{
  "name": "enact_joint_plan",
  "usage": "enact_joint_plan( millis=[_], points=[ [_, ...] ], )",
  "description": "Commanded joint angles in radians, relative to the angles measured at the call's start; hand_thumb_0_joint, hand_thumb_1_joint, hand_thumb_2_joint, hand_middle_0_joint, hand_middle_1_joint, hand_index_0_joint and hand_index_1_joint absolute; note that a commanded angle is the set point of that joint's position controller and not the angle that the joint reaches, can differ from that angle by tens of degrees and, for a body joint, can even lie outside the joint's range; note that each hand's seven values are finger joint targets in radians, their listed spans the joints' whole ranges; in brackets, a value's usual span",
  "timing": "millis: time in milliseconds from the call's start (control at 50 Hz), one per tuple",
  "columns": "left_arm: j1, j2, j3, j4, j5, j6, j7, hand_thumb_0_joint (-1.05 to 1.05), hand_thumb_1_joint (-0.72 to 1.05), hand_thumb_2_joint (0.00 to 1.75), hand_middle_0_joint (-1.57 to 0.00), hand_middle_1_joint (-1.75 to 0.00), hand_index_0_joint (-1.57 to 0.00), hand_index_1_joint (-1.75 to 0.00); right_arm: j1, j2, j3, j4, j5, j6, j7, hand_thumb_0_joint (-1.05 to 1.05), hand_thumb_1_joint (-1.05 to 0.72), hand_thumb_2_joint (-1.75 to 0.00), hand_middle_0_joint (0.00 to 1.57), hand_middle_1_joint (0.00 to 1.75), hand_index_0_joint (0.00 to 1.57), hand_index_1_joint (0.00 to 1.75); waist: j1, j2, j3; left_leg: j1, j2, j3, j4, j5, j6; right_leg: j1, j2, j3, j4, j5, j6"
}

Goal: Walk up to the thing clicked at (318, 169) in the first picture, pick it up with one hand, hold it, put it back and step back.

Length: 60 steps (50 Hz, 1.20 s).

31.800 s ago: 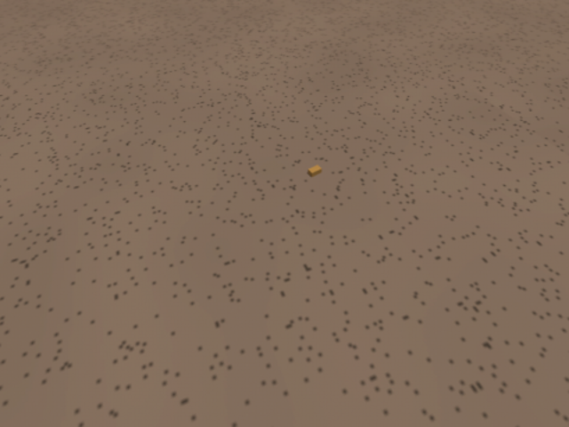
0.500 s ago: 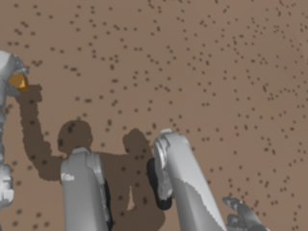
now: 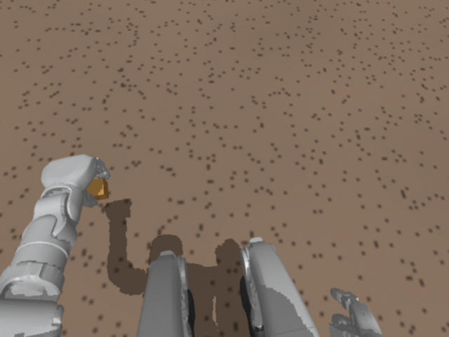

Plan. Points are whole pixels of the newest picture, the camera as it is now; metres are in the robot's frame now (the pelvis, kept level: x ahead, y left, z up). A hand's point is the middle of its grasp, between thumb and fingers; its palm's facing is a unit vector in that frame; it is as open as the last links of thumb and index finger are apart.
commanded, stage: lift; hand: left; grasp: from above
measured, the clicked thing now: (90, 191) +0.43 +0.25 -0.12
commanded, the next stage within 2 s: hold in 0.68 s
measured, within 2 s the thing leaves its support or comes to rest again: neither
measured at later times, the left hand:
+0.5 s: hand (64, 171) +0.39 +0.21 +0.06, palm faces -0.43 -0.10 -0.90, open 6.7 cm
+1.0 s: hand (34, 150) +0.39 +0.22 +0.12, palm faces -0.43 -0.10 -0.90, open 6.7 cm
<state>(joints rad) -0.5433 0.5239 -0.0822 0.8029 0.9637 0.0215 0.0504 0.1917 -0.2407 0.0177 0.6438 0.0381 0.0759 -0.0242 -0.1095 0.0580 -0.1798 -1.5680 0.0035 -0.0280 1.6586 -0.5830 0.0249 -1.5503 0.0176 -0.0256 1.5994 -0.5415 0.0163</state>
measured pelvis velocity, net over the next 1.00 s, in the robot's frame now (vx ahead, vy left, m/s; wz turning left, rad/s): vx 0.08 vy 0.00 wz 0.01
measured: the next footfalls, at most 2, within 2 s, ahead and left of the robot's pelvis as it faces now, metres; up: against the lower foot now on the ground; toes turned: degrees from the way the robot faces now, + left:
none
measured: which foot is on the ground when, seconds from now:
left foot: down 0.00-1.00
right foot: down 0.00-1.00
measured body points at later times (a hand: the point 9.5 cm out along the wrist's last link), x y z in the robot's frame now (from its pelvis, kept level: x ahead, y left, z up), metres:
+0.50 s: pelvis +0.05 -0.01 +0.14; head +0.12 -0.01 +0.59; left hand +0.41 +0.22 +0.11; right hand +0.12 -0.28 +0.02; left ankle +0.08 +0.11 -0.52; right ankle +0.09 -0.13 -0.52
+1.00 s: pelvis +0.08 +0.00 +0.19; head +0.12 -0.01 +0.64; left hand +0.41 +0.22 +0.17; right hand +0.18 -0.27 +0.06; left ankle +0.08 +0.11 -0.52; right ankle +0.09 -0.13 -0.52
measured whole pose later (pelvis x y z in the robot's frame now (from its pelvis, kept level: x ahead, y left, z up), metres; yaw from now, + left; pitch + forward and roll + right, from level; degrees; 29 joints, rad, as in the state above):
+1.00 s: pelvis +0.08 +0.00 +0.19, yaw +0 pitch +9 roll -1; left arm -0.33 0.37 -0.20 0.82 0.97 0.07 0.12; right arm 0.24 -0.24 -0.04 0.74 0.05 0.01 -0.05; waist -0.04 0.04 -0.09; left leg -0.54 0.01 0.01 0.75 -0.36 0.01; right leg -0.55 0.02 0.02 0.72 -0.33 0.01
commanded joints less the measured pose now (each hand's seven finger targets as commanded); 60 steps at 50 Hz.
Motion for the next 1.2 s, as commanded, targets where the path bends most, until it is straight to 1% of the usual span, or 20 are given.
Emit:
enact_joint_plan(
  millis=[0, 140, 160, 200, 280, 300, 320, 360, 420, 500, 580, 680, 720, 780, 820, 860, 900, 1040, 1140, 1180],
  points=[
    [-0.301, 0.213, 0.063, -0.197, -0.002, 0.001, 0.065, 0.0, 0.78, 0.1, -1.05, -0.3, -1.11, -0.24, 0.106, -0.169, -0.066, -0.045, 0.007, -0.054, -0.034, 0.0, -0.89, -0.9, 0.2, 0.3, 0.2, 0.3, -0.02, 0.073, -0.475, 0.5, -0.008, -0.037, -0.395, 0.039, 0.007, 0.424, 0.027, -0.017, -0.316, 0.083, -0.038],
    [-0.213, 0.138, 0.02, -0.097, -0.004, 0.021, 0.115, 0.0, 0.8, 0.11, -1.09, -0.26, -1.14, -0.21, 0.102, -0.154, -0.072, -0.016, 0.016, -0.099, -0.057, 0.0, -0.89, -0.9, 0.2, 0.3, 0.2, 0.3, -0.003, 0.03, -0.334, 0.64, -0.012, -0.025, -0.559, 0.05, 0.001, 0.591, 0.03, 0.017, -0.515, 0.071, -0.039],
    [-0.194, 0.11, 0.004, -0.089, -0.004, 0.023, 0.119, 0.0, 0.79, 0.1, -1.07, -0.28, -1.13, -0.22, 0.103, -0.15, -0.072, -0.011, 0.018, -0.105, -0.059, 0.0, -0.89, -0.9, 0.2, 0.3, 0.2, 0.3, -0.003, 0.036, -0.315, 0.654, -0.013, -0.023, -0.58, 0.061, -0.002, 0.604, 0.03, 0.021, -0.539, 0.077, -0.04],
    [-0.193, 0.125, 0.007, -0.088, 0.002, 0.024, 0.13, 0.0, 0.78, 0.09, -1.07, -0.28, -1.13, -0.22, 0.105, -0.147, -0.072, -0.007, 0.017, -0.114, -0.063, 0.0, -0.89, -0.9, 0.2, 0.3, 0.2, 0.3, 0.005, 0.008, -0.304, 0.674, -0.023, -0.008, -0.604, 0.087, 0.002, 0.677, 0.032, 0.037, -0.598, 0.086, -0.04],
    [-0.22, 0.093, -0.021, -0.074, 0.002, 0.026, 0.146, 0.0, 0.82, 0.1, -1.09, -0.3, -1.15, -0.24, 0.109, -0.144, -0.077, 0.009, 0.011, -0.129, -0.066, 0.0, -0.89, -0.9, 0.2, 0.3, 0.2, 0.3, 0.004, 0.016, -0.271, 0.764, -0.02, 0.004, -0.67, 0.147, -0.001, 0.75, 0.031, 0.042, -0.666, 0.134, -0.039],
    [-0.224, 0.103, -0.013, -0.088, 0.007, 0.027, 0.153, 0.0, 0.83, 0.11, -1.09, -0.32, -1.16, -0.25, 0.12, -0.145, -0.075, 0.011, 0.013, -0.132, -0.065, 0.0, -0.89, -0.9, 0.2, 0.3, 0.2, 0.3, 0.006, 0.021, -0.287, 0.789, -0.02, 0.006, -0.681, 0.185, -0.002, 0.779, 0.03, 0.045, -0.682, 0.17, -0.038],
    [-0.2, 0.114, 0.0, -0.066, 0.008, 0.031, 0.159, 0.0, 0.84, 0.11, -1.1, -0.3, -1.16, -0.23, 0.115, -0.149, -0.082, 0.014, 0.011, -0.131, -0.065, 0.0, -0.89, -0.9, 0.2, 0.3, 0.2, 0.3, 0.023, 0.009, -0.295, 0.815, -0.02, 0.008, -0.696, 0.211, -0.002, 0.81, 0.029, 0.043, -0.696, 0.194, -0.038],
    [-0.19, 0.085, -0.018, -0.069, 0.007, 0.034, 0.16, 0.0, 0.84, 0.12, -1.11, -0.29, -1.17, -0.23, 0.122, -0.145, -0.083, 0.019, 0.011, -0.132, -0.062, 0.0, -0.89, -0.9, 0.2, 0.3, 0.2, 0.3, 0.019, 0.03, -0.279, 0.861, -0.016, 0.012, -0.729, 0.255, -0.006, 0.839, 0.028, 0.042, -0.721, 0.242, -0.038],
    [-0.163, 0.086, -0.01, -0.044, 0.008, 0.045, 0.168, 0.0, 0.86, 0.12, -1.12, -0.29, -1.18, -0.23, 0.111, -0.145, -0.089, 0.02, 0.009, -0.128, -0.058, 0.0, -0.89, -0.89, 0.2, 0.3, 0.2, 0.3, 0.036, -0.008, -0.258, 0.895, -0.017, 0.012, -0.773, 0.275, -0.004, 0.896, 0.027, 0.043, -0.765, 0.259, -0.036],
    [-0.151, 0.064, -0.024, -0.061, 0.003, 0.057, 0.161, 0.0, 0.87, 0.13, -1.11, -0.32, -1.18, -0.24, 0.113, -0.146, -0.095, 0.024, 0.008, -0.127, -0.052, 0.0, -0.88, -0.89, 0.2, 0.3, 0.2, 0.3, 0.034, -0.019, -0.265, 0.958, -0.018, 0.013, -0.812, 0.362, -0.003, 0.976, 0.024, 0.047, -0.808, 0.351, -0.032],
    [-0.144, 0.064, -0.027, -0.086, 0.0, 0.056, 0.151, 0.0, 0.84, 0.12, -1.1, -0.3, -1.16, -0.24, 0.099, -0.147, -0.099, 0.019, 0.008, -0.122, -0.051, 0.0, -0.89, -0.89, 0.2, 0.3, 0.2, 0.3, 0.044, -0.022, -0.231, 1.008, -0.021, 0.017, -0.87, 0.362, -0.005, 1.022, 0.023, 0.05, -0.863, 0.347, -0.031],
    [-0.122, 0.046, -0.039, -0.108, 0.0, 0.053, 0.136, 0.0, 0.84, 0.08, -1.09, -0.3, -1.16, -0.23, 0.094, -0.143, -0.1, 0.016, 0.009, -0.12, -0.048, 0.0, -0.89, -0.89, 0.2, 0.3, 0.2, 0.3, 0.047, -0.014, -0.217, 1.075, -0.02, 0.014, -0.919, 0.424, -0.009, 1.061, 0.025, 0.048, -0.899, 0.395, -0.033],
    [-0.125, 0.045, -0.042, -0.117, 0.0, 0.046, 0.133, 0.0, 0.83, 0.08, -1.09, -0.28, -1.16, -0.21, 0.085, -0.145, -0.1, 0.011, 0.011, -0.118, -0.047, 0.0, -0.88, -0.89, 0.2, 0.3, 0.2, 0.3, 0.044, -0.032, -0.194, 1.085, -0.022, 0.018, -0.941, 0.398, -0.006, 1.076, 0.024, 0.046, -0.925, 0.37, -0.031],
    [-0.106, 0.029, -0.051, -0.136, 0.002, 0.048, 0.128, 0.0, 0.82, 0.1, -1.1, -0.27, -1.16, -0.21, 0.079, -0.142, -0.1, 0.01, 0.011, -0.115, -0.044, 0.0, -0.89, -0.89, 0.2, 0.3, 0.2, 0.3, 0.047, -0.025, -0.206, 1.125, -0.021, 0.017, -0.96, 0.442, -0.01, 1.105, 0.026, 0.046, -0.94, 0.405, -0.033],
    [-0.101, 0.059, -0.038, -0.156, 0.011, 0.049, 0.121, 0.0, 0.83, 0.08, -1.09, -0.27, -1.16, -0.2, 0.075, -0.147, -0.103, 0.01, 0.013, -0.111, -0.044, 0.0, -0.89, -0.89, 0.2, 0.3, 0.2, 0.3, 0.057, -0.01, -0.213, 1.152, -0.022, 0.022, -0.97, 0.486, -0.011, 1.125, 0.026, 0.047, -0.944, 0.444, -0.034],
    [-0.121, 0.04, -0.053, -0.162, 0.008, 0.044, 0.111, 0.0, 0.79, 0.09, -1.08, -0.26, -1.14, -0.2, 0.072, -0.146, -0.102, 0.009, 0.012, -0.109, -0.041, 0.0, -0.89, -0.89, 0.2, 0.3, 0.2, 0.3, 0.051, -0.016, -0.197, 1.169, -0.019, 0.018, -0.986, 0.497, -0.013, 1.131, 0.029, 0.039, -0.953, 0.446, -0.034],
    [-0.093, 0.051, -0.044, -0.153, 0.01, 0.045, 0.11, 0.0, 0.82, 0.08, -1.1, -0.26, -1.16, -0.19, 0.065, -0.147, -0.102, 0.001, 0.015, -0.105, -0.039, 0.0, -0.89, -0.89, 0.2, 0.3, 0.2, 0.3, 0.064, -0.028, -0.186, 1.17, -0.023, 0.02, -0.998, 0.492, -0.011, 1.147, 0.026, 0.043, -0.969, 0.445, -0.033],
    [-0.084, 0.044, -0.053, -0.199, 0.013, 0.04, 0.085, 0.0, 0.82, 0.1, -1.1, -0.25, -1.16, -0.19, 0.039, -0.151, -0.105, -0.016, 0.018, -0.097, -0.032, 0.0, -0.89, -0.89, 0.2, 0.3, 0.2, 0.3, 0.068, -0.006, -0.157, 1.223, -0.02, 0.024, -1.037, 0.512, -0.018, 1.161, 0.03, 0.038, -0.994, 0.449, -0.036],
    [-0.076, 0.059, -0.042, -0.245, 0.016, 0.04, 0.067, 0.0, 0.81, 0.09, -1.09, -0.26, -1.15, -0.19, 0.035, -0.157, -0.108, -0.027, 0.021, -0.091, -0.025, 0.0, -0.89, -0.89, 0.2, 0.3, 0.2, 0.3, 0.08, -0.006, -0.177, 1.253, -0.014, 0.016, -1.053, 0.567, -0.022, 1.188, 0.033, 0.033, -0.994, 0.48, -0.038],
    [-0.057, 0.041, -0.057, -0.238, 0.021, 0.041, 0.058, 0.0, 0.83, 0.1, -1.12, -0.25, -1.18, -0.19, 0.033, -0.153, -0.106, -0.031, 0.019, -0.089, -0.024, 0.0, -0.89, -0.89, 0.2, 0.3, 0.2, 0.3, 0.083, -0.018, -0.168, 1.258, -0.018, 0.022, -1.049, 0.582, -0.018, 1.199, 0.031, 0.037, -1.002, 0.498, -0.036]
  ],
)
